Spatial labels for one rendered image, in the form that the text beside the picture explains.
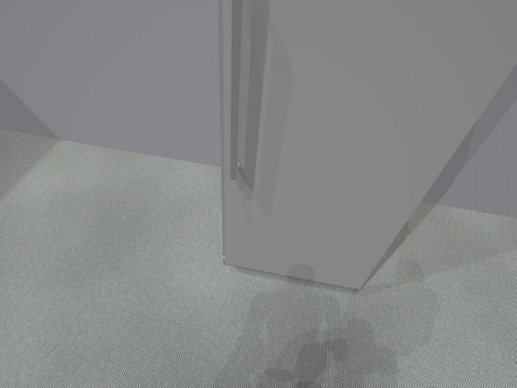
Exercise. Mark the fridge door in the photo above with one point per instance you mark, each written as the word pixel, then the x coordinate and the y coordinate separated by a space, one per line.
pixel 350 109

